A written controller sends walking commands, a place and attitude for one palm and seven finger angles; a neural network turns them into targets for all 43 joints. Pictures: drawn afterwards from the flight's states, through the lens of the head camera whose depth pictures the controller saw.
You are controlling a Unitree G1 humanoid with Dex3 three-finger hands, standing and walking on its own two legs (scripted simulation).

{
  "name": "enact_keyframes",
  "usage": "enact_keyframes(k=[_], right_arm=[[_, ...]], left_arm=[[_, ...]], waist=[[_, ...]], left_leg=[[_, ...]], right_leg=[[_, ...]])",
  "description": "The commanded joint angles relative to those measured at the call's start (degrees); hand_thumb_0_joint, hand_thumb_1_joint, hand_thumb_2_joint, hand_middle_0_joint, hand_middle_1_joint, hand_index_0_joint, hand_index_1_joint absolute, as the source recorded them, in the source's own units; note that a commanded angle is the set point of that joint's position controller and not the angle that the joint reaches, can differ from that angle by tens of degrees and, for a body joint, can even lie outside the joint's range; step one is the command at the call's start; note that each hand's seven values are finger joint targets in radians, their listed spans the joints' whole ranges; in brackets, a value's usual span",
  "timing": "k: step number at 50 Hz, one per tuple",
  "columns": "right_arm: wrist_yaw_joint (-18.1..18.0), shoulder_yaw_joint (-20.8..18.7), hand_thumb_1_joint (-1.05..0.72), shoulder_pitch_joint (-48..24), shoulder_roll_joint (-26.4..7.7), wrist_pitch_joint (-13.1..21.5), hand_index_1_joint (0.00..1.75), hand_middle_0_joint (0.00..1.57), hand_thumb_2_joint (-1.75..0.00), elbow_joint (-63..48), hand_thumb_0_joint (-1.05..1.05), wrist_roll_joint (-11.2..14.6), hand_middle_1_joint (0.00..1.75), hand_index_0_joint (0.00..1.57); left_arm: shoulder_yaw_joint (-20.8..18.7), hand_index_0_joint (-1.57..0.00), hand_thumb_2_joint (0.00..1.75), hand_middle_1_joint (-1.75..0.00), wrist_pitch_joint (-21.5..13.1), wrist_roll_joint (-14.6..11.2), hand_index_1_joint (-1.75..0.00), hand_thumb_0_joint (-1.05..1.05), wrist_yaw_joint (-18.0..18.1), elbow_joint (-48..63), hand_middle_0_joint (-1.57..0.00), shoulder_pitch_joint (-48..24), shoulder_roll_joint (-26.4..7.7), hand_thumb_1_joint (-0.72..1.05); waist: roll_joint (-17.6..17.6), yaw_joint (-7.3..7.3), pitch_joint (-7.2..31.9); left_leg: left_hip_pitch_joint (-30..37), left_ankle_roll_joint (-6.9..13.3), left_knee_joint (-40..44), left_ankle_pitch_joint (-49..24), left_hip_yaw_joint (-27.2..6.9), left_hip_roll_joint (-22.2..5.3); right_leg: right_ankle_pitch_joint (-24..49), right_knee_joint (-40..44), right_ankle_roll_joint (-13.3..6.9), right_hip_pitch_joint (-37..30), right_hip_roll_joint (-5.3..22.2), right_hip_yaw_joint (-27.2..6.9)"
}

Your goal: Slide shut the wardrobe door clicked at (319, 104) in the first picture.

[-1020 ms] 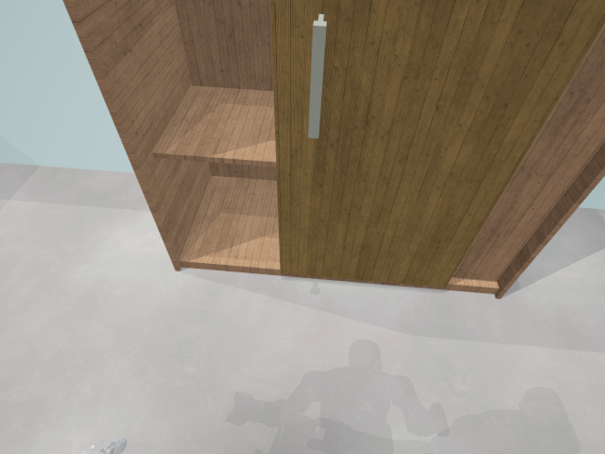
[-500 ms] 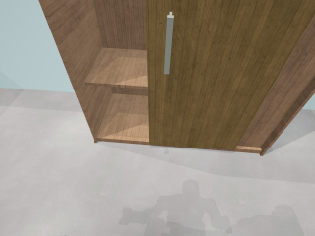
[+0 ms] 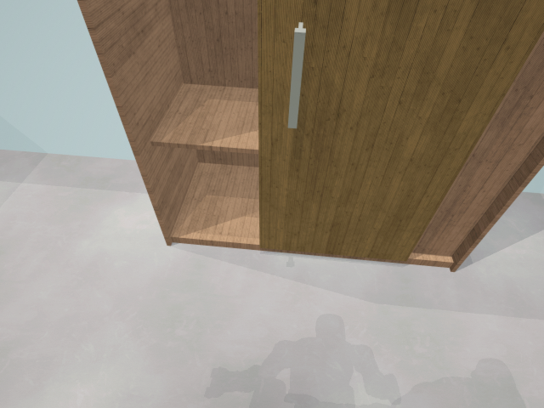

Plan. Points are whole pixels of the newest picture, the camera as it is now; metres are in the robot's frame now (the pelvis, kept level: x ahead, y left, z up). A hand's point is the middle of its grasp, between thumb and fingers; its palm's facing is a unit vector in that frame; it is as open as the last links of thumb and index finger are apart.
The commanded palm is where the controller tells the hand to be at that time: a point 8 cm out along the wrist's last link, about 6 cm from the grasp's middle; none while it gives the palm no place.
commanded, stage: look at it before walking up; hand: right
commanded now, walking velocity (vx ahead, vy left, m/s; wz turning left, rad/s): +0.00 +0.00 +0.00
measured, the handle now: (296, 78) +0.84 -0.01 +0.08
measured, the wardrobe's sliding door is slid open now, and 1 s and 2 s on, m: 0.41 0.41 0.41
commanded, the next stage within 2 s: take the last steps up to it in 0.42 s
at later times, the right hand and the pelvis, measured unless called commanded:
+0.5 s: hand out of the picture +0.07 -0.25 -0.15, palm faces -0.02 +0.94 -0.34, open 7.3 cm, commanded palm none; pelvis +0.00 +0.00 +0.00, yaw +0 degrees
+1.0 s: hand out of the picture +0.01 -0.13 -0.18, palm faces +0.07 +0.98 -0.17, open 7.3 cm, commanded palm none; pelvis +0.09 +0.03 -0.01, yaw +1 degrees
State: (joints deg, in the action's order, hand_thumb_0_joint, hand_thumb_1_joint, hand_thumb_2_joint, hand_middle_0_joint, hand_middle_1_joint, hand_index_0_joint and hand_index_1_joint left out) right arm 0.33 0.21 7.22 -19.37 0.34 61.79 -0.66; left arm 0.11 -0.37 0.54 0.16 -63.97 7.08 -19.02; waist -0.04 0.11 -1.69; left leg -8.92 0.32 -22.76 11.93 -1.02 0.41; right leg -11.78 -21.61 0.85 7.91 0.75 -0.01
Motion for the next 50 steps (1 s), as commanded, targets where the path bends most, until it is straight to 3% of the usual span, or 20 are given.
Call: enact_keyframes(k=[1,27,29,31,33,36,38,40,41,42,43,44,45,46,47,50], right_arm=[[-1.0,-2.4,-0.9,-2.5,-11.9,1.3,0.3,0.2,-0.9,-3.8,0.0,0.1,0.3,0.2],[-1.0,-2.3,-0.9,-1.6,-12.0,1.5,0.3,0.2,-0.9,-3.2,0.0,0.0,0.3,0.2],[-1.3,-0.7,-0.9,2.8,-4.1,0.2,0.3,0.2,-0.9,-1.1,0.0,0.1,0.3,0.2],[-0.8,-0.8,-0.9,4.5,-4.2,-0.6,0.3,0.2,-0.9,-0.7,0.0,-0.3,0.3,0.2],[-0.3,-1.2,-0.9,5.7,-4.0,-0.8,0.3,0.2,-0.9,-1.2,0.0,-0.5,0.3,0.2],[0.4,-1.6,-0.9,7.9,-1.7,-0.2,0.3,0.2,-0.9,-2.0,0.0,-0.8,0.3,0.2],[0.8,-1.9,-0.9,8.7,0.0,0.1,0.3,0.2,-0.9,-2.8,0.0,-0.9,0.3,0.2],[1.0,-2.4,-0.9,11.1,0.7,0.8,0.3,0.2,-0.9,-2.6,0.0,-0.8,0.3,0.2],[0.8,-2.8,-0.9,14.8,0.7,1.1,0.3,0.2,-0.9,-1.4,0.0,-0.7,0.3,0.2],[0.3,-3.5,-0.9,19.4,-1.1,1.5,0.3,0.2,-0.9,0.3,0.0,-0.8,0.3,0.2],[-0.5,-4.5,-0.9,25.8,-4.3,2.1,0.3,0.2,-0.9,2.5,0.0,-0.8,0.3,0.2],[-1.2,-4.4,-0.9,29.9,-3.5,2.4,0.3,0.2,-0.9,3.8,0.0,-0.6,0.3,0.2],[-1.6,-3.8,-0.9,29.6,-1.4,2.5,0.3,0.2,-0.9,4.0,0.0,-0.8,0.3,0.2],[-1.9,-3.6,-0.9,28.2,-0.1,2.7,0.3,0.2,-0.9,3.7,0.0,-1.0,0.3,0.2],[-2.0,-3.3,-0.9,27.2,0.8,2.8,0.3,0.2,-0.9,3.2,0.0,-1.0,0.3,0.2],[-2.3,-2.8,-0.9,24.5,3.2,3.2,0.3,0.2,-0.9,3.0,0.0,-1.4,0.3,0.2]], left_arm=[[-2.1,-0.2,0.9,-0.3,-1.6,0.1,-0.3,0.0,0.6,3.9,-0.2,-3.0,-11.8,0.9],[-2.0,-0.2,0.9,-0.3,-1.6,0.0,-0.3,0.0,0.7,3.7,-0.2,-3.7,-12.0,0.9],[-0.2,-0.2,0.9,-0.3,-0.5,0.4,-0.3,0.0,0.4,1.9,-0.2,0.2,-4.2,0.9],[-0.6,-0.2,0.9,-0.3,0.2,0.8,-0.3,0.0,0.2,1.6,-0.2,1.5,-4.8,0.9],[-1.2,-0.2,0.9,-0.3,0.4,1.0,-0.3,0.0,0.1,2.2,-0.2,2.4,-5.7,0.9],[-2.6,-0.2,0.9,-0.3,-0.1,1.0,-0.3,0.0,0.4,2.6,-0.2,5.0,-6.9,0.9],[-3.4,-0.2,0.9,-0.3,-0.6,0.9,-0.3,0.0,0.8,2.7,-0.2,7.4,-7.3,0.9],[-3.7,-0.2,0.9,-0.3,-1.0,0.8,-0.3,0.0,1.1,2.7,-0.2,8.6,-5.9,0.9],[-3.6,-0.2,0.9,-0.3,-1.2,0.8,-0.3,0.0,1.2,3.0,-0.2,7.6,-4.3,0.9],[-3.1,-0.2,0.9,-0.3,-1.5,0.6,-0.3,0.0,1.2,3.9,-0.2,6.3,-1.5,0.9],[-2.3,-0.2,0.9,-0.3,-1.8,0.4,-0.3,0.0,1.0,6.0,-0.2,2.9,2.1,0.9],[-2.6,-0.2,0.9,-0.3,-1.9,0.6,-0.3,0.0,1.0,7.8,-0.2,-1.4,1.5,0.9],[-2.9,-0.2,0.9,-0.3,-2.2,0.5,-0.3,0.0,0.8,7.8,-0.2,-2.4,2.4,0.9],[-3.1,-0.2,0.9,-0.3,-2.3,0.5,-0.3,0.0,0.6,7.5,-0.2,-2.3,3.6,0.9],[-3.1,-0.2,0.9,-0.3,-2.1,0.6,-0.3,0.0,0.3,7.2,-0.2,-1.8,4.4,0.9],[-3.3,-0.2,0.9,-0.3,-1.3,0.6,-0.3,0.0,-0.4,6.8,-0.2,-0.8,6.8,0.9]], waist=[[-0.1,-0.19,3.0],[-0.2,-0.14,3.7],[0.3,-0.09,4.0],[0.3,-0.18,-1.4],[-1.8,0.04,-4.5],[-5.8,0.48,-5.5],[-7.7,0.69,-5.5],[-7.1,-0.22,-3.9],[-4.3,-2.06,-3.3],[4.5,-3.74,-2.6],[17.7,-6.06,-2.9],[16.0,-7.56,-4.5],[8.7,-6.47,-5.5],[3.8,-5.11,-4.8],[2.4,-4.26,-4.2],[4.9,-1.8,-5.6]], left_leg=[[-0.1,1.5,4.5,-5.2,-5.8,-6.9],[1.0,1.3,4.9,-9.0,-5.4,-7.1],[0.6,-0.1,4.7,1.3,-4.3,-6.2],[-3.9,0.3,4.2,13.9,-4.6,-4.9],[-7.2,0.7,1.3,17.6,-3.6,-3.3],[-11.7,0.7,-7.7,13.3,0.5,-0.8],[-13.6,0.5,-11.0,10.4,3.1,-0.6],[-9.1,0.8,-6.7,8.3,3.4,-1.2],[-2.3,1.6,-3.4,5.9,1.6,-2.6],[6.6,4.0,0.9,4.2,-7.1,-7.3],[13.8,8.6,8.0,-2.6,-21.6,-16.8],[13.7,12.0,8.2,-13.2,-25.4,-20.5],[14.1,14.9,6.8,-18.3,-23.9,-20.4],[14.5,15.2,5.4,-19.2,-20.7,-19.1],[12.8,14.1,5.5,-17.8,-17.3,-17.4],[4.7,12.0,8.9,-13.1,-11.8,-14.8]], right_leg=[[6.0,4.0,-2.3,-0.2,5.9,-5.3],[8.7,4.4,-2.2,-2.1,6.1,-5.1],[0.8,4.1,-1.1,-1.8,6.1,-4.2],[-13.1,4.8,-1.7,2.0,5.9,-5.0],[-21.8,6.7,-2.8,4.6,7.2,-7.2],[-23.7,8.1,-6.3,3.3,12.1,-13.1],[-17.5,7.2,-8.4,1.1,15.3,-15.2],[-6.8,1.2,-7.7,2.0,14.3,-11.4],[-4.3,-4.8,-5.8,6.9,11.8,-6.8],[-6.2,-14.7,-3.2,16.4,6.9,-0.6],[-17.1,-28.3,-0.8,27.7,1.1,7.2],[-23.5,-37.4,-1.3,32.3,2.7,3.2],[-21.2,-42.5,-1.2,34.7,4.0,2.1],[-19.0,-43.9,-1.0,35.2,5.1,2.2],[-17.0,-43.7,-0.7,34.1,5.5,3.0],[-11.7,-38.2,-0.2,29.0,6.0,4.8]])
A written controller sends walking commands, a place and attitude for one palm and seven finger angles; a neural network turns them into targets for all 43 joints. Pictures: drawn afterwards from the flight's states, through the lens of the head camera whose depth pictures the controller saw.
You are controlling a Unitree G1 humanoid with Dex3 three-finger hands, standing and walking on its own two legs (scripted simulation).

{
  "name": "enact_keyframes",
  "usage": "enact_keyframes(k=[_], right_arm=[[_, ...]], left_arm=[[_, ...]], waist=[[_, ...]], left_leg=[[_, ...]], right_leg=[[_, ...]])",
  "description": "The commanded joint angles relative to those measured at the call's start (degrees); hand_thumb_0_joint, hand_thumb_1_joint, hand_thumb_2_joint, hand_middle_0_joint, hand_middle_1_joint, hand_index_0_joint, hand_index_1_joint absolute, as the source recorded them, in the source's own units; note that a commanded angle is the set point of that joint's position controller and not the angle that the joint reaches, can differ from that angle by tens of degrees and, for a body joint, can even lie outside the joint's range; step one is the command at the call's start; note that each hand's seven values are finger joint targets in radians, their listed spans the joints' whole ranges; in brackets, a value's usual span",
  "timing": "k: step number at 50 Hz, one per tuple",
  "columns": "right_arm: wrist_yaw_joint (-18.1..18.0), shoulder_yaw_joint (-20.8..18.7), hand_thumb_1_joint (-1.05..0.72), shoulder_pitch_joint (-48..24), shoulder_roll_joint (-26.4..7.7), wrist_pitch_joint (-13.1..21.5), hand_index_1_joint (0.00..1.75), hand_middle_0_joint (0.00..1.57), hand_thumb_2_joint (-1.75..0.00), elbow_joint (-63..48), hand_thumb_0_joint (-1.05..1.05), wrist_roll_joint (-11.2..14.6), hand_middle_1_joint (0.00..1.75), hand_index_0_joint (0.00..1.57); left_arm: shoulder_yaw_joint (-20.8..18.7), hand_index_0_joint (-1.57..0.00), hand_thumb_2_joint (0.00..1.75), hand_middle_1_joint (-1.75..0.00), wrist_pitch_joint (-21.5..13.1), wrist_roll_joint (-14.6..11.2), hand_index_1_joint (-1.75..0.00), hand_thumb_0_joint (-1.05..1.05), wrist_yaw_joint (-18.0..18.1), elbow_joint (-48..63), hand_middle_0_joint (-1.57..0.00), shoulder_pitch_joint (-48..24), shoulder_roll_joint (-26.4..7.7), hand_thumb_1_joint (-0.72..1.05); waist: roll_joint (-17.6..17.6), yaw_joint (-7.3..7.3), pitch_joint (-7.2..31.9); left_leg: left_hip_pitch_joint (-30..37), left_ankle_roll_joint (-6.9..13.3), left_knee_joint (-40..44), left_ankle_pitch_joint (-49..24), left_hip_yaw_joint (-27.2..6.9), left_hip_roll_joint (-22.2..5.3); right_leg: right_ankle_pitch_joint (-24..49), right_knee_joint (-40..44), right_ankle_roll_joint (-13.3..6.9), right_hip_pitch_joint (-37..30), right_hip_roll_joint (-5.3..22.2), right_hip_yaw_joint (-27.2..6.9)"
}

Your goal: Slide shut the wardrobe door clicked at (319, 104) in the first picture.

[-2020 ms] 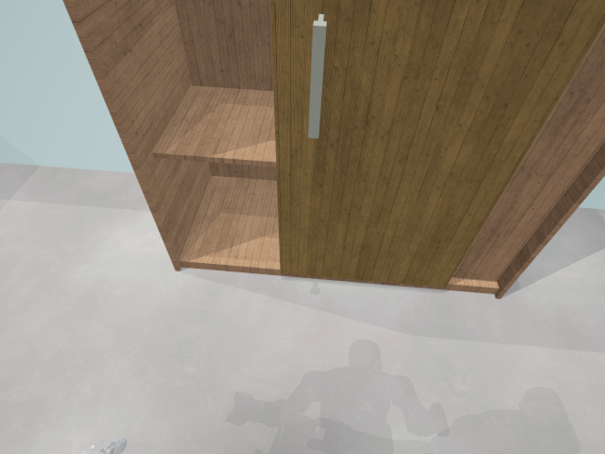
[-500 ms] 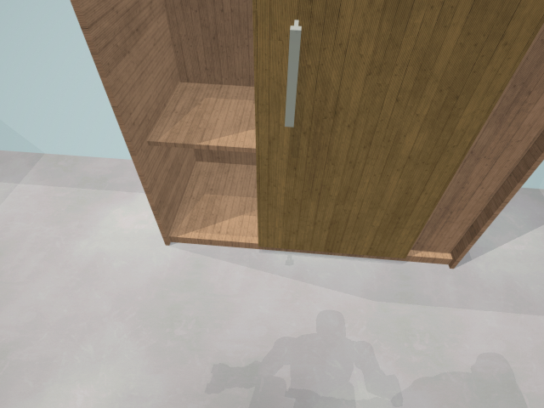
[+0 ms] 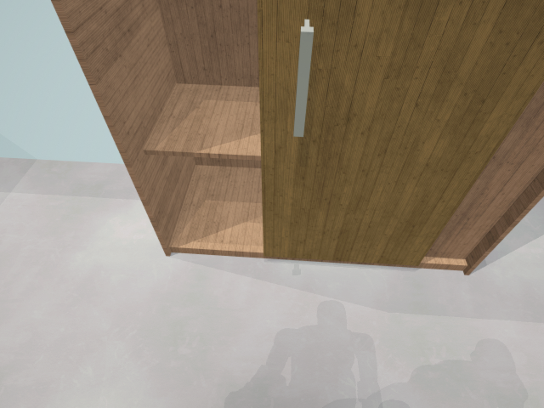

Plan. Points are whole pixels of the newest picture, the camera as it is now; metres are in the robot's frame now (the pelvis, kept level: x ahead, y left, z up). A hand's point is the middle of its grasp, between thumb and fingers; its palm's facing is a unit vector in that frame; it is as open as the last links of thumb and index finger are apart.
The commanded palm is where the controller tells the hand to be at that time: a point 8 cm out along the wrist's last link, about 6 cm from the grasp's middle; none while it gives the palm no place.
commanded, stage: take the last steps up to it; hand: right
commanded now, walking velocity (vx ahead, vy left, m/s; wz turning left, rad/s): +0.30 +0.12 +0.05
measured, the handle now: (302, 82) +0.75 -0.05 +0.09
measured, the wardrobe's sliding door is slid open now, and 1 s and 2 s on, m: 0.41 0.41 0.41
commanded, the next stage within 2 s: come to a stop and stand still in 0.52 s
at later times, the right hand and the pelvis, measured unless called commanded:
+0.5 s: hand (377, 357) +0.24 -0.18 -0.16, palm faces -0.01 +0.99 -0.16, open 7.3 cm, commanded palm none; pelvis +0.17 +0.00 +0.01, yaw +3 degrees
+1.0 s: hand (353, 314) +0.34 -0.16 -0.20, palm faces +0.04 +0.98 -0.19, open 7.3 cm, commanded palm none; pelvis +0.28 +0.03 -0.01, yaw +1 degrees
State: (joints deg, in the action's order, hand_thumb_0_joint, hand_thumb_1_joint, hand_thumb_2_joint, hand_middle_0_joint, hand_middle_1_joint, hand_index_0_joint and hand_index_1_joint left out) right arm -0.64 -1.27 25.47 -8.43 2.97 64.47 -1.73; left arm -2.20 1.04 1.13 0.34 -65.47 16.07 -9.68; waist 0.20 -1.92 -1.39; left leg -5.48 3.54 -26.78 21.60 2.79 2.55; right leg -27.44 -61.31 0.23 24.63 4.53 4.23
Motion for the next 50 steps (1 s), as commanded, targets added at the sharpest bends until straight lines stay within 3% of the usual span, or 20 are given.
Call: enact_keyframes(k=[1,5,8,9,10,11,13,15,18,24,27,29,30,31,32,36,42,47,49,50], right_arm=[[-1.4,-1.3,-0.9,6.2,-7.3,0.7,0.3,0.2,-0.9,0.6,0.0,-0.3,0.3,0.2],[-1.5,-1.3,-0.9,6.3,-6.6,0.7,0.3,0.2,-0.9,2.2,0.0,-0.2,0.3,0.2],[-1.1,-1.7,-0.9,4.8,-6.4,0.7,0.3,0.2,-0.9,2.3,0.0,0.7,0.3,0.2],[-0.6,-1.7,-0.9,6.4,-3.8,0.5,0.3,0.2,-0.9,1.6,0.0,0.9,0.3,0.2],[0.1,-1.5,-0.9,6.5,-2.0,0.5,0.3,0.2,-0.9,-0.7,0.0,1.1,0.3,0.2],[-0.2,-1.7,-0.9,2.7,-3.9,-0.1,0.3,0.2,-0.9,-1.7,0.0,0.4,0.3,0.2],[0.8,-2.2,-0.9,-1.7,-2.5,-0.9,0.3,0.2,-0.9,-2.3,0.0,-0.4,0.3,0.2],[1.5,-2.3,-0.9,0.6,-0.6,-2.1,0.3,0.2,-0.9,-2.3,0.0,-0.7,0.3,0.2],[1.8,-2.3,-0.9,1.1,0.7,-3.2,0.3,0.2,-0.9,-3.5,0.0,-0.4,0.3,0.2],[2.4,-2.7,-0.9,-11.4,-2.8,-2.8,0.3,0.2,-0.9,-8.3,0.0,-0.1,0.3,0.2],[2.6,-2.9,-0.9,-12.6,-3.9,-2.3,0.3,0.2,-0.9,-9.0,0.0,-0.1,0.3,0.2],[2.2,-3.4,-0.9,-7.3,-6.1,-1.6,0.3,0.2,-0.9,-7.0,0.0,-0.1,0.3,0.2],[1.7,-4.1,-0.9,-1.8,-9.7,-1.0,0.3,0.2,-0.9,-5.4,0.0,-0.3,0.3,0.2],[0.9,-5.3,-0.9,3.1,-15.6,-0.3,0.3,0.2,-0.9,-4.1,0.0,-0.2,0.3,0.2],[0.3,-5.0,-0.9,3.7,-16.2,-0.2,0.3,0.2,-0.9,-4.1,0.0,0.7,0.3,0.2],[-1.6,-2.3,-0.9,-12.6,-9.3,-0.7,0.3,0.2,-0.9,-7.4,0.0,0.1,0.3,0.2],[-2.4,-4.0,-0.9,-12.0,-11.8,-3.2,0.3,0.2,-0.9,-8.9,0.0,0.2,0.3,0.2],[-2.4,-4.3,-0.9,-15.8,-12.0,-4.2,0.3,0.2,-0.9,-10.5,0.0,0.7,0.3,0.2],[-2.2,-2.9,-0.9,-11.8,-6.7,-5.1,0.3,0.2,-0.9,-11.4,0.0,1.3,0.3,0.2],[-2.7,-3.0,-0.9,-12.1,-7.9,-5.7,0.3,0.2,-0.9,-10.7,0.0,0.8,0.3,0.2]], left_arm=[[-1.0,-0.2,0.9,-0.3,-2.6,-0.1,-0.3,0.0,-0.8,8.5,-0.2,-9.9,-1.9,0.9],[-0.9,-0.2,0.9,-0.3,-3.3,-0.3,-0.3,0.0,-1.0,8.9,-0.2,-10.3,-0.5,0.9],[-1.8,-0.2,0.9,-0.3,-4.3,0.1,-0.3,0.0,0.7,3.7,-0.2,6.1,-3.4,0.9],[-3.5,-0.2,0.9,-0.3,-4.7,0.8,-0.3,0.0,1.5,1.7,-0.2,14.1,-9.5,0.9],[-4.2,-0.2,0.9,-0.3,-4.6,0.6,-0.3,0.0,1.8,1.1,-0.2,18.3,-14.6,0.9],[-3.9,-0.2,0.9,-0.3,-4.3,0.0,-0.3,0.0,2.3,1.3,-0.2,14.4,-13.6,0.9],[-2.4,-0.2,0.9,-0.3,-4.8,0.2,-0.3,0.0,2.2,3.9,-0.2,4.9,-7.2,0.9],[-1.5,-0.2,0.9,-0.3,-5.5,0.3,-0.3,0.0,2.1,4.6,-0.2,1.7,-4.7,0.9],[-1.8,-0.2,0.9,-0.3,-5.4,0.5,-0.3,0.0,1.6,6.1,-0.2,0.3,-5.0,0.9],[-2.9,-0.2,0.9,-0.3,-4.5,0.9,-0.3,0.0,1.0,5.8,-0.2,3.8,-7.9,0.9],[-3.3,-0.2,0.9,-0.3,-3.8,1.2,-0.3,0.0,1.1,5.8,-0.2,3.7,-9.4,0.9],[-3.1,-0.2,0.9,-0.3,-3.3,1.1,-0.3,0.0,0.8,5.3,-0.2,4.1,-8.6,0.9],[-2.5,-0.2,0.9,-0.3,-3.4,0.6,-0.3,0.0,0.4,5.3,-0.2,5.0,-6.8,0.9],[-1.0,-0.2,0.9,-0.3,-3.7,0.0,-0.3,0.0,0.2,6.6,-0.2,6.2,-1.9,0.9],[-0.9,-0.2,0.9,-0.3,-3.3,-0.3,-0.3,0.0,0.7,7.7,-0.2,3.7,-4.2,0.9],[0.0,-0.2,0.9,-0.3,-1.6,-0.8,-0.3,0.0,1.5,4.5,-0.2,4.3,-1.2,0.9],[-1.4,-0.2,0.9,-0.3,1.1,-0.5,-0.3,0.0,1.3,7.4,-0.2,0.2,-2.8,0.9],[-2.0,-0.2,0.9,-0.3,1.1,-0.3,-0.3,0.0,0.8,8.0,-0.2,2.6,-4.4,0.9],[-3.0,-0.2,0.9,-0.3,0.3,0.3,-0.3,0.0,0.7,10.2,-0.2,2.3,-11.9,0.9],[-2.6,-0.2,0.9,-0.3,0.2,0.1,-0.3,0.0,1.6,10.8,-0.2,0.6,-12.2,0.9]], waist=[[5.1,0.56,-5.7],[5.9,1.38,-5.3],[2.5,8.44,3.3],[-6.8,10.67,9.6],[-16.2,9.88,11.7],[-8.5,8.86,6.9],[-4.9,4.81,-5.2],[-4.3,1.54,-5.4],[-8.0,0.21,-4.9],[-7.6,3.44,-6.2],[-7.7,3.11,-4.1],[-3.2,0.4,-1.1],[3.8,-2.31,2.7],[18.3,-3.36,7.2],[16.1,-4.34,9.6],[6.0,2.72,2.9],[7.7,0.87,3.2],[6.9,4.23,5.0],[-17.3,3.6,6.8],[-13.3,4.41,8.1]], left_leg=[[0.4,8.4,13.3,-22.9,-14.3,-16.1],[-2.0,6.2,11.3,-29.0,-10.1,-13.8],[-5.9,2.7,-9.0,-39.0,-4.4,-9.0],[-16.8,-0.2,-24.7,-23.4,-1.5,-4.5],[-26.6,-1.6,-42.3,8.4,-0.3,0.4],[-28.9,-0.9,-48.6,8.3,-4.8,-2.5],[-31.4,-2.0,-49.7,-0.1,-5.0,-8.1],[-26.5,-2.9,-43.2,-2.4,-4.0,-9.7],[-22.3,-4.2,-32.2,-6.4,-0.4,-9.9],[-21.2,-4.9,-14.8,-9.4,2.8,-8.9],[-15.0,-4.3,-8.0,-9.0,4.5,-6.9],[-3.6,-3.2,-0.9,-11.2,5.6,-4.5],[7.1,-0.8,1.9,-7.8,-1.6,-10.5],[15.6,4.4,7.5,-11.8,-19.7,-23.6],[11.9,7.5,9.6,-22.5,-23.2,-26.6],[-3.6,6.4,4.0,-54.6,-4.7,-21.3],[-1.8,7.9,1.9,-58.7,-5.3,-22.8],[-8.5,2.9,-4.6,-39.0,-2.6,-18.9],[-18.5,-4.9,-25.3,13.3,3.7,-4.3],[-16.4,-4.5,-36.2,17.8,-3.7,-2.5]], right_leg=[[5.6,4.5,0.3,11.0,2.0,1.2],[9.1,17.2,-1.3,1.3,0.1,3.8],[18.4,30.3,-3.1,-22.6,-1.6,4.5],[18.7,33.4,-7.7,-35.9,10.7,-12.3],[20.5,44.1,-14.2,-38.0,26.1,-33.1],[13.4,47.7,-15.1,-30.7,27.2,-34.5],[9.2,50.6,-12.3,-15.5,22.0,-24.3],[12.2,50.2,-9.9,-8.8,17.7,-13.7],[15.0,49.9,-8.2,-4.5,12.7,-3.2],[14.2,49.9,-8.7,-9.2,12.3,-3.8],[14.6,44.9,-7.4,-10.9,12.4,-3.4],[14.1,36.0,-4.6,-8.3,8.9,-1.3],[11.7,23.7,-2.6,-1.5,5.4,3.2],[-5.5,6.6,-0.6,8.8,-1.8,6.6],[-9.7,-1.7,-1.2,8.2,-1.4,0.0],[-1.6,5.8,1.0,-1.4,1.2,-3.4],[1.1,11.9,1.9,-1.2,-2.7,-1.4],[20.7,32.4,1.2,-14.5,-1.1,-1.2],[61.7,41.3,-9.5,-19.1,18.5,-20.0],[59.2,41.6,-12.3,-14.8,18.8,-19.9]])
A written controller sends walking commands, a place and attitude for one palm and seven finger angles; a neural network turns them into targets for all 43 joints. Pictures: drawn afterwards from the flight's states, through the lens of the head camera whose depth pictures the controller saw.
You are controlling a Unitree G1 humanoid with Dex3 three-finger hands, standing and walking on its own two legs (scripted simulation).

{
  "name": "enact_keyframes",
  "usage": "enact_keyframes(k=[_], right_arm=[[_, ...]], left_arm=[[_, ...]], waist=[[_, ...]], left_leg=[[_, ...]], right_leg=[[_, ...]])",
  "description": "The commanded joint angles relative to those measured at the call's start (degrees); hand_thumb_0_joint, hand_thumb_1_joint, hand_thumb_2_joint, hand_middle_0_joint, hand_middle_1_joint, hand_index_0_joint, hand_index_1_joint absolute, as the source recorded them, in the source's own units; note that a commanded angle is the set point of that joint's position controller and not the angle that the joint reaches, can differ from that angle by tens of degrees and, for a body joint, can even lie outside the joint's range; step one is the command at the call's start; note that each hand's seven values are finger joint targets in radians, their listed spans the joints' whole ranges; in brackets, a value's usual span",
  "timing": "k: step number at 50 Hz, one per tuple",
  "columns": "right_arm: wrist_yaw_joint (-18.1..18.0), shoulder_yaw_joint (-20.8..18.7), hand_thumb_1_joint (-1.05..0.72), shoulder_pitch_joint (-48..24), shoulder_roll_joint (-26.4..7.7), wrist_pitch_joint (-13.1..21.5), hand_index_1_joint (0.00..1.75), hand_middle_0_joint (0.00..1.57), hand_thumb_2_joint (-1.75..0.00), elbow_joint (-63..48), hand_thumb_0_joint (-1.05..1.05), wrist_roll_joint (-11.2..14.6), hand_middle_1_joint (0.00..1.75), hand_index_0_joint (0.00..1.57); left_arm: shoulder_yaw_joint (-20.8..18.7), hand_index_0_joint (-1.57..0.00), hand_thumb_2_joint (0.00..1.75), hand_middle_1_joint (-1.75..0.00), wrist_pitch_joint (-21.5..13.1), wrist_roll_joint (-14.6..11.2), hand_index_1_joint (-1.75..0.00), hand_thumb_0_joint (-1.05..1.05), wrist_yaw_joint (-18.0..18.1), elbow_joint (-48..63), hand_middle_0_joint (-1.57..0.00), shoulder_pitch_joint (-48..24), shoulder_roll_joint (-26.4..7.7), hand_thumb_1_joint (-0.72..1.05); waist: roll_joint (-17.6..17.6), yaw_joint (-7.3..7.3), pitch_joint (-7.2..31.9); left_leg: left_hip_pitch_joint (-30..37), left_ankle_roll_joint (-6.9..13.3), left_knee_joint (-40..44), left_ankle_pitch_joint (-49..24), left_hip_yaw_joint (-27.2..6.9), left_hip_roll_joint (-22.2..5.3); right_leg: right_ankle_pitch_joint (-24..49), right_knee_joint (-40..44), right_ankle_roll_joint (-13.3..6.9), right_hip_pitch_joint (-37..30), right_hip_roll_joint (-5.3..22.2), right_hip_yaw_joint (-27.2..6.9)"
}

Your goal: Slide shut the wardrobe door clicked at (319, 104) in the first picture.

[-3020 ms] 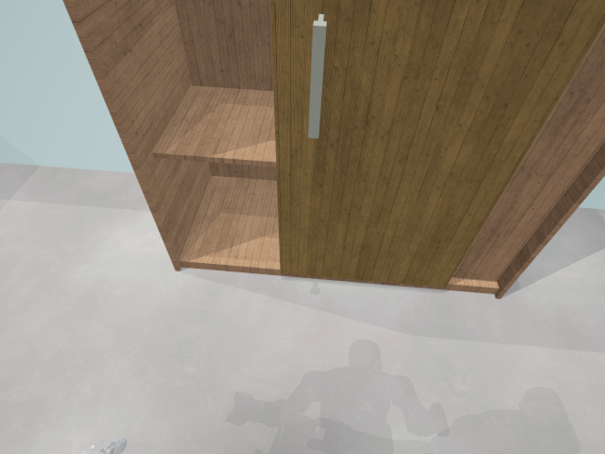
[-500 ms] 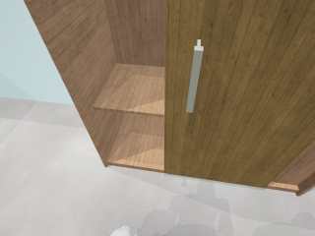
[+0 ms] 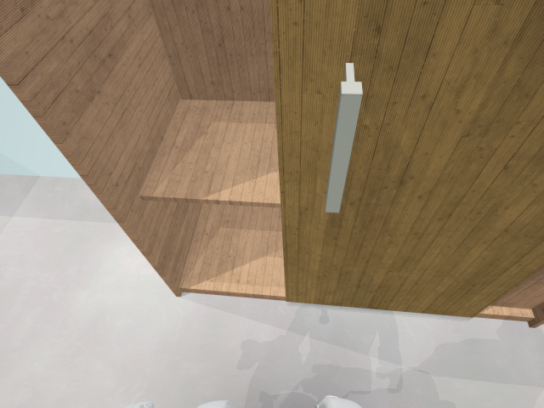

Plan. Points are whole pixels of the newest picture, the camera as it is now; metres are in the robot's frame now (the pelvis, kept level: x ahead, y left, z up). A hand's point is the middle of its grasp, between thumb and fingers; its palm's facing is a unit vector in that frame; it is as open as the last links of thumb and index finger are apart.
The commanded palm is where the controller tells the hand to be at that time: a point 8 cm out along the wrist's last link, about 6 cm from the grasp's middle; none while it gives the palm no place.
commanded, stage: come to a stop and stand still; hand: right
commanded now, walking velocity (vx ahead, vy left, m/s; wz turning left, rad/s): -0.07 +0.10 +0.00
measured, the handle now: (339, 147) +0.47 -0.09 +0.10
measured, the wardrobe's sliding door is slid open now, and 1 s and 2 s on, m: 0.41 0.41 0.41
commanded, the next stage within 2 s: none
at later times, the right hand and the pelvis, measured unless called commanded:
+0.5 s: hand out of the picture -0.04 -0.19 -0.16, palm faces +0.00 +0.98 -0.20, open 7.3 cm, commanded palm none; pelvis -0.04 +0.00 +0.02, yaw +2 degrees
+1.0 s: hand out of the picture -0.11 -0.12 -0.16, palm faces +0.05 +0.99 -0.15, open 7.3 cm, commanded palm none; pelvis -0.06 +0.03 +0.02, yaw +1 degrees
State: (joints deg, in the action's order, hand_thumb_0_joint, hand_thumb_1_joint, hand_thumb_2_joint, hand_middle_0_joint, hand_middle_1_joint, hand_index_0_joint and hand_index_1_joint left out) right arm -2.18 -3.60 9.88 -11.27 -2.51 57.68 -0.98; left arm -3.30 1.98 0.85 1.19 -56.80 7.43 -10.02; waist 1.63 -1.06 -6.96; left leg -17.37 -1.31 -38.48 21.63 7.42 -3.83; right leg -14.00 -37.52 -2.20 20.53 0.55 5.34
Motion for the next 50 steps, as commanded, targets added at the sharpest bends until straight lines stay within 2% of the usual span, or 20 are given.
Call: enact_keyframes(k=[1,3,4,7,12,16,19,20,22,24,26,27,28,29,32,36,38,42,45,50], right_arm=[[-1.0,-1.2,-0.9,2.8,-5.2,-0.3,0.3,0.2,-0.9,-3.5,0.0,0.0,0.3,0.2],[-0.4,-1.8,-0.9,4.7,-5.7,-0.1,0.3,0.2,-0.9,-1.9,0.0,-0.2,0.3,0.2],[-0.1,-1.5,-0.9,6.3,-5.5,0.0,0.3,0.2,-0.9,-1.1,0.0,-0.1,0.3,0.2],[0.2,-1.3,-0.9,7.8,-5.5,-0.4,0.3,0.2,-0.9,-0.8,0.0,-0.1,0.3,0.2],[0.6,-0.4,-0.9,7.9,-5.0,-0.8,0.3,0.2,-0.9,-0.9,0.0,-0.4,0.3,0.2],[0.7,0.7,-0.9,7.7,-4.0,-0.6,0.3,0.2,-0.9,-0.3,0.0,-0.4,0.3,0.2],[0.5,1.3,-0.9,9.6,-3.6,-0.2,0.3,0.2,-0.9,1.5,0.0,-0.2,0.3,0.2],[0.4,1.2,-0.9,11.8,-3.3,-0.1,0.3,0.2,-0.9,2.3,0.0,-0.1,0.3,0.2],[0.2,1.2,-0.9,15.9,-3.0,0.3,0.3,0.2,-0.9,4.4,0.0,0.0,0.3,0.2],[-0.1,1.1,-0.9,16.5,-4.9,1.2,0.3,0.2,-0.9,5.4,0.0,-0.3,0.3,0.2],[-0.1,1.6,-0.9,14.3,-5.7,1.9,0.3,0.2,-0.9,5.3,0.0,-0.2,0.3,0.2],[0.0,1.6,-0.9,11.4,-5.8,2.3,0.3,0.2,-0.9,5.2,0.0,0.0,0.3,0.2],[-0.1,1.8,-0.9,8.6,-5.1,2.3,0.3,0.2,-0.9,4.7,0.0,0.2,0.3,0.2],[-0.2,2.1,-0.9,6.9,-4.4,2.3,0.3,0.2,-0.9,4.5,0.0,0.2,0.3,0.2],[-0.3,2.5,-0.9,7.8,-2.6,2.6,0.3,0.2,-0.9,5.2,0.0,0.7,0.3,0.2],[-0.3,2.5,-0.9,12.5,-1.3,1.6,0.3,0.2,-0.9,6.7,0.0,0.4,0.3,0.2],[-0.3,2.3,-0.9,15.8,-0.5,1.4,0.3,0.2,-0.9,7.7,0.0,0.3,0.3,0.2],[-0.5,2.1,-0.9,20.9,1.1,1.7,0.3,0.2,-0.9,8.7,0.0,0.3,0.3,0.2],[-0.7,2.3,-0.9,20.5,1.7,2.4,0.3,0.2,-0.9,8.4,0.0,0.3,0.3,0.2],[-0.8,2.6,-0.9,18.1,2.2,3.0,0.3,0.2,-0.9,7.8,0.0,0.3,0.3,0.2]], left_arm=[[-1.4,-0.2,0.9,-0.3,-0.8,0.6,-0.3,0.0,1.3,3.0,-0.2,6.1,-11.5,0.9],[-0.4,-0.2,0.9,-0.3,-1.3,0.7,-0.3,0.0,1.6,4.5,-0.2,1.8,-8.5,0.9],[-0.1,-0.2,0.9,-0.3,-1.7,0.5,-0.3,0.0,1.6,4.8,-0.2,0.9,-7.8,0.9],[0.0,-0.2,0.9,-0.3,-2.3,0.0,-0.3,0.0,1.9,3.8,-0.2,3.3,-7.3,0.9],[-0.4,-0.2,0.9,-0.3,-2.0,-0.2,-0.3,0.0,1.8,1.9,-0.2,5.3,-7.9,0.9],[-0.6,-0.2,0.9,-0.3,-1.7,0.0,-0.3,0.0,1.1,-0.2,-0.2,6.5,-8.7,0.9],[-0.9,-0.2,0.9,-0.3,-1.5,0.1,-0.3,0.0,0.5,-1.7,-0.2,6.8,-8.3,0.9],[-0.8,-0.2,0.9,-0.3,-1.5,0.2,-0.3,0.0,0.3,-2.0,-0.2,6.7,-8.7,0.9],[-1.0,-0.2,0.9,-0.3,-1.4,0.0,-0.3,0.0,0.2,-2.7,-0.2,5.9,-8.7,0.9],[-0.7,-0.2,0.9,-0.3,-1.5,-0.4,-0.3,0.0,-0.2,-4.1,-0.2,7.5,-6.8,0.9],[0.3,-0.2,0.9,-0.3,-1.4,-0.4,-0.3,0.0,-0.4,-4.9,-0.2,8.5,-3.8,0.9],[0.6,-0.2,0.9,-0.3,-1.0,-0.3,-0.3,0.0,-0.4,-5.5,-0.2,9.4,-2.9,0.9],[0.8,-0.2,0.9,-0.3,-0.6,-0.2,-0.3,0.0,-0.2,-6.5,-0.2,11.0,-2.6,0.9],[1.0,-0.2,0.9,-0.3,-0.5,-0.2,-0.3,0.0,-0.2,-7.0,-0.2,12.6,-2.1,0.9],[1.9,-0.2,0.9,-0.3,-0.9,-0.1,-0.3,0.0,0.2,-8.6,-0.2,16.1,-1.4,0.9],[1.9,-0.2,0.9,-0.3,-0.6,0.2,-0.3,0.0,0.5,-9.2,-0.2,15.8,-2.1,0.9],[1.7,-0.2,0.9,-0.3,-0.8,0.3,-0.3,0.0,0.8,-9.1,-0.2,15.5,-2.4,0.9],[1.2,-0.2,0.9,-0.3,-1.4,0.3,-0.3,0.0,0.9,-8.9,-0.2,15.3,-2.1,0.9],[1.1,-0.2,0.9,-0.3,-1.7,0.0,-0.3,0.0,0.9,-8.9,-0.2,16.0,-1.0,0.9],[1.5,-0.2,0.9,-0.3,-1.5,-0.2,-0.3,0.0,0.9,-9.5,-0.2,17.1,0.9,0.9]], waist=[[-12.5,2.65,11.5],[-6.9,0.93,9.6],[-5.2,0.14,9.7],[-7.7,1.02,12.8],[-8.1,2.15,11.1],[-8.6,2.82,8.7],[-9.0,2.31,6.8],[-9.3,1.39,7.0],[-8.3,0.0,7.7],[-5.2,0.32,6.4],[-0.5,1.98,4.7],[6.1,3.06,2.0],[9.7,3.88,-0.8],[10.1,4.63,-2.0],[4.3,4.73,-0.6],[-3.7,2.61,-6.0],[-7.4,1.08,-5.4],[-5.9,-0.42,1.4],[-1.6,0.43,2.9],[0.6,2.27,0.8]], left_leg=[[-7.5,0.5,-29.8,15.6,-10.7,3.7],[-10.1,-0.3,-34.3,6.5,-12.3,3.6],[-9.9,-0.8,-33.5,4.3,-11.9,3.1],[-8.9,-1.8,-28.4,1.3,-12.0,3.1],[-6.3,-1.7,-14.5,3.8,-10.1,2.1],[-1.3,-0.4,-3.8,6.1,-8.2,1.8],[3.3,1.0,3.6,5.1,-6.5,2.4],[5.5,1.5,6.5,3.9,-5.7,2.7],[10.6,2.1,15.0,-1.6,-3.7,3.2],[14.0,3.4,22.6,-3.6,-7.2,0.2],[1.4,6.0,27.2,8.1,-14.4,-5.8],[-6.3,6.1,30.1,13.2,-16.0,-6.8],[-11.5,6.3,32.0,15.2,-16.6,-7.5],[-13.1,6.2,31.9,14.2,-16.0,-7.2],[-9.9,5.4,26.7,9.6,-13.8,-4.5],[-7.6,4.0,22.5,14.1,-12.0,-0.8],[-2.1,3.7,18.6,9.9,-9.7,1.2],[4.1,4.0,16.5,3.3,-7.8,1.4],[2.4,4.2,19.3,3.0,-9.8,0.0],[-3.8,4.1,22.9,5.5,-12.3,-1.6]], right_leg=[[40.4,17.6,-10.6,-8.8,21.4,-19.6],[34.3,17.1,-9.3,-9.4,16.5,-15.0],[33.6,17.2,-8.9,-9.7,15.8,-13.0],[27.9,19.5,-7.8,-15.2,14.4,-12.8],[11.3,24.4,-7.5,-17.9,15.3,-14.8],[-2.9,28.1,-6.7,-14.2,14.6,-16.4],[-10.4,30.5,-5.3,-9.2,12.9,-16.3],[-11.5,31.5,-4.4,-7.8,12.4,-15.3],[-12.6,31.5,-1.8,-6.5,10.4,-12.6],[-11.7,28.5,1.5,-3.3,6.9,-10.3],[-6.4,21.9,3.5,-9.6,2.4,-6.3],[-2.2,17.0,2.8,-13.3,1.9,-5.3],[0.1,12.1,2.2,-15.2,1.9,-5.3],[1.1,10.4,1.9,-15.3,2.5,-5.3],[2.1,12.9,1.8,-14.9,3.2,-6.2],[-12.0,21.6,1.0,-5.4,4.8,-11.5],[-18.0,26.8,0.3,-0.4,6.0,-14.1],[-14.8,28.3,0.2,-1.7,5.9,-13.8],[-8.9,24.9,0.4,-5.1,5.0,-12.1],[-2.2,19.5,0.8,-9.4,4.0,-9.7]])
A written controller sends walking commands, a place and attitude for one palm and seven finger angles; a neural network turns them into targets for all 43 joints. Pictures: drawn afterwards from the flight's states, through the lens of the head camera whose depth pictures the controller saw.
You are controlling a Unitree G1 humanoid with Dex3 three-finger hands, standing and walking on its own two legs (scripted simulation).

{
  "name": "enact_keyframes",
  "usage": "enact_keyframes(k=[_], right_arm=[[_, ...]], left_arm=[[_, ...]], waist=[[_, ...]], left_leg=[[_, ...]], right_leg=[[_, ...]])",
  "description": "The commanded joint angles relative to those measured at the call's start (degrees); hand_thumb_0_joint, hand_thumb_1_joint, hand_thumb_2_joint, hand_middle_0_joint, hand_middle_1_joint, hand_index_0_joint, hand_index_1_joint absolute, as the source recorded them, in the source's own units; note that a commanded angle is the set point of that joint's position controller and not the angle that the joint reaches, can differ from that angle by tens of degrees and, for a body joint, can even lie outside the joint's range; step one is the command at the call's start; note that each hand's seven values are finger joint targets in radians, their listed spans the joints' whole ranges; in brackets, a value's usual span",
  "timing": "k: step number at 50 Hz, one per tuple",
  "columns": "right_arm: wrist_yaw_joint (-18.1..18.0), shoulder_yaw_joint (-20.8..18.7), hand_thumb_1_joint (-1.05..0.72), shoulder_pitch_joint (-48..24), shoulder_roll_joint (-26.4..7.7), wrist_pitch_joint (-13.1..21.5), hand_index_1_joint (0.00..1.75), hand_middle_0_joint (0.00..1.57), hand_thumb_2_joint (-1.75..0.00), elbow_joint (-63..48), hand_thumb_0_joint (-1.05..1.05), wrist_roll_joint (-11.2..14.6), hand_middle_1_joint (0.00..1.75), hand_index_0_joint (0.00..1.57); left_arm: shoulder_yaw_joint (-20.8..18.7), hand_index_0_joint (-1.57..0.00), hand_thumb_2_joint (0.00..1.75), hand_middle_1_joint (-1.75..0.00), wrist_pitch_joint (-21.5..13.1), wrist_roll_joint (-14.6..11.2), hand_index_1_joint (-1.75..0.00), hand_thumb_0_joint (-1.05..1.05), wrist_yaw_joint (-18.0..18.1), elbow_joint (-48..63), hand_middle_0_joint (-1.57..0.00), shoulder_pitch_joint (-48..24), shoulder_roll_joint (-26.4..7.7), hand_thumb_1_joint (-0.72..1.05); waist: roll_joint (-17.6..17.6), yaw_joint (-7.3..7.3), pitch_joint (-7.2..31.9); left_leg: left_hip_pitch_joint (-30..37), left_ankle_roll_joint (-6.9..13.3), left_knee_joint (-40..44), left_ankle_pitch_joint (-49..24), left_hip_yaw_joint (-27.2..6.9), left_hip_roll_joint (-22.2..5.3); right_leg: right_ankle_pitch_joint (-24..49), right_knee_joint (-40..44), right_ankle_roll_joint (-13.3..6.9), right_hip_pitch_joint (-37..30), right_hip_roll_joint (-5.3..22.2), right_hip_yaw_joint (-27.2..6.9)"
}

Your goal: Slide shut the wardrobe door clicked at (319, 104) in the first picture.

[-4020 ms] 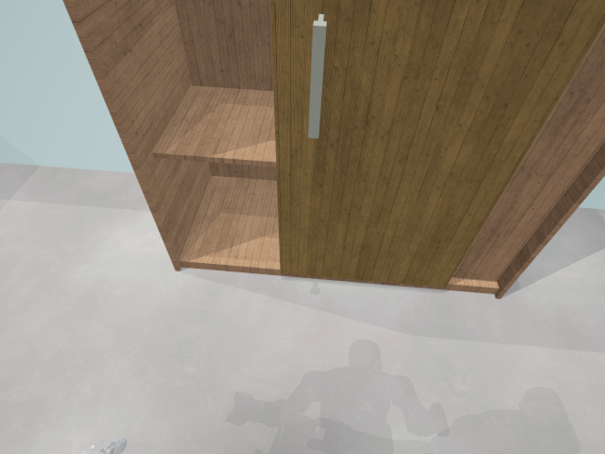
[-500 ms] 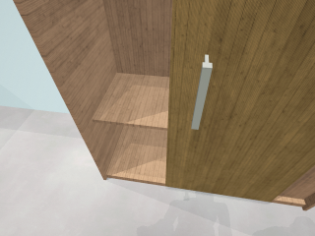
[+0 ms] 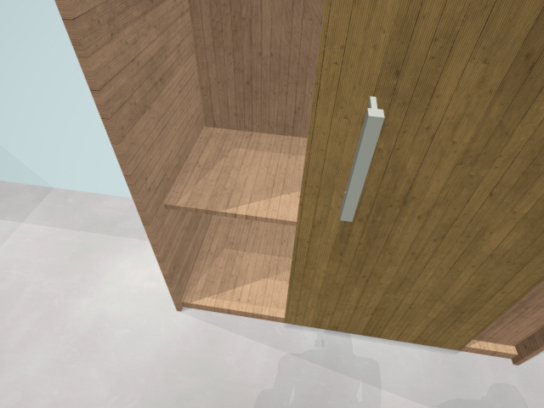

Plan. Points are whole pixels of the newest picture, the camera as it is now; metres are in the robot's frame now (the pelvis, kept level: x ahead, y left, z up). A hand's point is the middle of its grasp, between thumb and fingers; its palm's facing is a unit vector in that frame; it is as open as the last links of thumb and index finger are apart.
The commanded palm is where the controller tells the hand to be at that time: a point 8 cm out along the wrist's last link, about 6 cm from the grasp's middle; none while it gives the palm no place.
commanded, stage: come to a stop and stand still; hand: right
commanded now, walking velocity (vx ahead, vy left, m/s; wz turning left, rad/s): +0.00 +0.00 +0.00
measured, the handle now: (358, 164) +0.53 -0.12 +0.09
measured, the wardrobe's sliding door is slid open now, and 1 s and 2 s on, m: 0.41 0.41 0.41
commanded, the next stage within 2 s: look again from close up in 1.10 s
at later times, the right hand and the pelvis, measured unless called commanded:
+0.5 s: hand out of the picture +0.04 -0.18 -0.19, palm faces +0.03 +0.98 -0.17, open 7.3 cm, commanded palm none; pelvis +0.03 -0.01 -0.01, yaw -1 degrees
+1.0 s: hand out of the picture +0.03 -0.20 -0.18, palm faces +0.01 +0.98 -0.18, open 7.3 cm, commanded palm none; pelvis +0.05 -0.02 +0.00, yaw +0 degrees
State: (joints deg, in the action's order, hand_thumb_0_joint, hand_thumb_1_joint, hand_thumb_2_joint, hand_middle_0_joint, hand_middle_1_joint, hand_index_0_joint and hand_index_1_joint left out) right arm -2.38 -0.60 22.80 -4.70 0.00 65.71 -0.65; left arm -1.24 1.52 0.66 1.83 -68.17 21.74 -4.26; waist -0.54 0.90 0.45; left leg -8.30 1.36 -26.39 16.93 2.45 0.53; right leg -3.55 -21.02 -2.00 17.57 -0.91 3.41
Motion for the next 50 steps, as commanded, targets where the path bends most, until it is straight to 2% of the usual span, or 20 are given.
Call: enact_keyframes(k=[1,2,3,4,5,6,8,9,10,11,12,15,25,27,29,32,35,38,44,50], right_arm=[[-1.6,0.6,-0.9,5.7,-6.6,2.2,0.3,0.2,-0.9,-1.6,0.0,-1.6,0.3,0.2],[-1.5,0.1,-0.9,1.5,-8.8,2.4,0.3,0.2,-0.9,-5.1,0.0,-1.3,0.3,0.2],[-1.3,0.0,-0.9,-2.3,-8.7,2.4,0.3,0.2,-0.9,-6.9,0.0,-0.9,0.3,0.2],[-1.3,-0.5,-0.9,-3.7,-9.5,2.7,0.3,0.2,-0.9,-8.6,0.0,-0.5,0.3,0.2],[-1.2,-0.6,-0.9,-2.7,-9.1,3.0,0.3,0.2,-0.9,-8.8,0.0,-0.4,0.3,0.2],[-1.1,-0.4,-0.9,-1.1,-8.0,3.3,0.3,0.2,-0.9,-7.9,0.0,-0.4,0.3,0.2],[-1.1,-0.1,-0.9,1.4,-5.7,3.1,0.3,0.2,-0.9,-7.0,0.0,-0.4,0.3,0.2],[-1.0,-0.1,-0.9,2.3,-5.6,2.5,0.3,0.2,-0.9,-6.5,0.0,-0.5,0.3,0.2],[-0.9,-0.1,-0.9,3.4,-6.2,2.1,0.3,0.2,-0.9,-6.1,0.0,-0.4,0.3,0.2],[-0.8,0.0,-0.9,3.8,-6.5,1.9,0.3,0.2,-0.9,-5.9,0.0,-0.3,0.3,0.2],[-0.7,0.2,-0.9,3.7,-6.4,1.9,0.3,0.2,-0.9,-5.9,0.0,-0.4,0.3,0.2],[-0.6,0.2,-0.9,2.8,-7.6,2.2,0.3,0.2,-0.9,-6.5,0.0,-0.4,0.3,0.2],[-0.5,0.1,-0.9,0.1,-10.2,1.6,0.3,0.2,-0.9,-7.0,0.0,-0.4,0.3,0.2],[-0.4,0.1,-0.9,-0.1,-10.6,1.4,0.3,0.2,-0.9,-6.9,0.0,-0.3,0.3,0.2],[-0.3,0.1,-0.9,-0.3,-10.8,1.4,0.3,0.2,-0.9,-6.7,0.0,-0.4,0.3,0.2],[-0.3,0.2,-0.9,-0.6,-10.9,1.3,0.3,0.2,-0.9,-6.3,0.0,-0.3,0.3,0.2],[-0.2,0.2,-0.9,-0.4,-11.1,1.3,0.3,0.2,-0.9,-5.9,0.0,-0.4,0.3,0.2],[-0.2,0.3,-0.9,-0.3,-11.0,1.2,0.3,0.2,-0.9,-5.3,0.0,-0.3,0.3,0.2],[-0.2,0.4,-0.9,0.2,-11.1,1.0,0.3,0.2,-0.9,-4.4,0.0,-0.4,0.3,0.2],[-0.2,0.4,-0.9,0.7,-11.0,0.8,0.3,0.2,-0.9,-3.7,0.0,-0.4,0.3,0.2]], left_arm=[[-0.1,-0.2,0.9,-0.3,-1.8,0.6,-0.3,0.0,-1.2,7.6,-0.2,-4.1,-7.8,0.9],[-0.7,-0.2,0.9,-0.3,-1.2,0.6,-0.3,0.0,-1.9,9.0,-0.2,0.2,-6.2,0.9],[-0.7,-0.2,0.9,-0.3,-0.4,0.9,-0.3,0.0,-2.1,8.2,-0.2,2.7,-5.7,0.9],[-0.5,-0.2,0.9,-0.3,-0.3,1.1,-0.3,0.0,-2.1,9.0,-0.2,3.9,-4.9,0.9],[0.0,-0.2,0.9,-0.3,-1.1,0.9,-0.3,0.0,-2.1,9.6,-0.2,3.3,-3.8,0.9],[0.5,-0.2,0.9,-0.3,-1.9,0.7,-0.3,0.0,-1.7,10.4,-0.2,2.5,-3.9,0.9],[0.7,-0.2,0.9,-0.3,-2.8,0.7,-0.3,0.0,-1.1,10.5,-0.2,2.6,-5.9,0.9],[0.9,-0.2,0.9,-0.3,-3.1,0.7,-0.3,0.0,-0.9,10.3,-0.2,1.5,-6.8,0.9],[1.0,-0.2,0.9,-0.3,-3.1,0.5,-0.3,0.0,-0.7,10.5,-0.2,-0.4,-7.5,0.9],[0.9,-0.2,0.9,-0.3,-3.0,0.4,-0.3,0.0,-0.6,10.8,-0.2,-1.7,-8.1,0.9],[0.7,-0.2,0.9,-0.3,-2.9,0.3,-0.3,0.0,-0.6,11.0,-0.2,-2.5,-8.5,0.9],[1.0,-0.2,0.9,-0.3,-3.3,0.3,-0.3,0.0,-0.6,10.3,-0.2,-3.2,-8.9,0.9],[1.3,-0.2,0.9,-0.3,-3.5,0.1,-0.3,0.0,-0.4,8.9,-0.2,-6.2,-10.8,0.9],[1.3,-0.2,0.9,-0.3,-3.5,0.1,-0.3,0.0,-0.4,8.7,-0.2,-6.7,-11.1,0.9],[1.3,-0.2,0.9,-0.3,-3.5,0.0,-0.3,0.0,-0.3,8.4,-0.2,-7.1,-11.1,0.9],[1.3,-0.2,0.9,-0.3,-3.4,0.1,-0.3,0.0,-0.3,8.2,-0.2,-7.7,-11.7,0.9],[1.2,-0.2,0.9,-0.3,-3.5,0.0,-0.3,0.0,-0.3,7.8,-0.2,-7.9,-11.9,0.9],[1.2,-0.2,0.9,-0.3,-3.6,0.0,-0.3,0.0,-0.2,7.4,-0.2,-7.7,-12.0,0.9],[1.3,-0.2,0.9,-0.3,-3.4,-0.1,-0.3,0.0,-0.2,6.9,-0.2,-7.8,-12.0,0.9],[1.3,-0.2,0.9,-0.3,-3.5,-0.2,-0.3,0.0,-0.2,6.6,-0.2,-7.1,-12.2,0.9]], waist=[[7.7,-2.09,-14.5],[9.0,2.54,-11.9],[5.5,4.2,-10.2],[-1.0,4.91,-8.2],[-2.0,4.02,-6.3],[-0.1,3.05,-6.1],[0.2,1.08,-6.1],[-3.7,-0.1,-6.7],[-4.6,-1.05,-6.4],[-1.6,-1.55,-6.5],[1.0,-1.63,-6.6],[2.2,-1.44,-3.9],[0.7,-1.38,-2.4],[-0.7,-1.39,-1.8],[0.6,-1.63,-2.1],[-0.6,-1.31,-1.3],[0.8,-1.48,-1.2],[0.3,-1.42,-0.4],[0.6,-1.63,-2.3],[0.4,-1.68,-2.2]], left_leg=[[-14.5,2.5,13.5,4.9,-9.9,-6.8],[-22.5,3.5,16.9,21.7,-11.5,-11.5],[-24.3,4.3,16.8,23.8,-12.4,-11.6],[-20.9,4.9,14.8,17.7,-9.9,-11.5],[-16.8,5.9,12.1,10.6,-8.9,-10.6],[-15.3,6.0,8.8,6.4,-8.2,-9.8],[-12.4,4.2,4.0,3.8,-6.4,-5.5],[-9.6,3.5,1.9,3.9,-4.1,-4.4],[-7.4,2.8,1.0,3.8,-3.7,-3.6],[-6.1,2.4,1.5,4.0,-3.6,-3.6],[-5.9,2.4,2.3,3.8,-4.2,-3.9],[-4.3,2.2,3.1,-2.0,-5.0,-5.3],[-2.5,1.0,3.6,-8.7,-4.5,-5.9],[-2.5,0.9,3.7,-8.0,-4.6,-5.9],[-2.0,0.7,4.3,-8.0,-4.3,-6.0],[-2.5,0.6,4.2,-8.4,-4.6,-6.2],[-2.1,0.4,4.4,-9.6,-4.5,-6.4],[-2.2,0.3,4.4,-9.1,-4.4,-6.4],[-2.5,0.2,5.3,-6.0,-4.1,-6.4],[-2.6,0.1,5.3,-4.9,-3.8,-6.7]], right_leg=[[-11.4,-9.4,3.2,3.3,2.9,-5.2],[-15.0,-16.9,2.5,0.6,3.2,-3.1],[-14.4,-23.4,2.0,-0.3,2.3,-2.0],[-12.3,-23.6,1.1,0.5,2.6,-1.5],[-11.1,-19.6,0.8,0.2,2.9,-1.4],[-10.3,-14.1,0.5,-1.5,3.7,-1.9],[-7.4,-7.5,-0.8,-2.0,5.9,-5.3],[-8.1,-5.2,-2.0,1.4,6.7,-8.3],[-9.5,-3.3,-2.7,2.9,7.3,-10.1],[-12.1,-2.2,-2.9,4.2,7.4,-10.7],[-13.0,-1.9,-2.7,4.2,7.0,-10.2],[-5.9,-3.5,-2.1,0.4,6.2,-7.9],[2.5,-3.9,-1.8,-4.4,6.7,-6.5],[2.9,-3.4,-1.8,-5.4,6.9,-6.8],[2.7,-3.3,-2.0,-5.1,7.0,-6.9],[3.4,-3.0,-1.7,-6.8,7.1,-6.7],[5.1,-2.9,-1.9,-7.3,7.2,-6.6],[5.9,-2.3,-1.9,-8.9,7.5,-6.7],[2.5,-0.5,-2.1,-7.8,7.5,-7.3],[1.7,1.0,-2.1,-8.4,7.7,-7.6]])
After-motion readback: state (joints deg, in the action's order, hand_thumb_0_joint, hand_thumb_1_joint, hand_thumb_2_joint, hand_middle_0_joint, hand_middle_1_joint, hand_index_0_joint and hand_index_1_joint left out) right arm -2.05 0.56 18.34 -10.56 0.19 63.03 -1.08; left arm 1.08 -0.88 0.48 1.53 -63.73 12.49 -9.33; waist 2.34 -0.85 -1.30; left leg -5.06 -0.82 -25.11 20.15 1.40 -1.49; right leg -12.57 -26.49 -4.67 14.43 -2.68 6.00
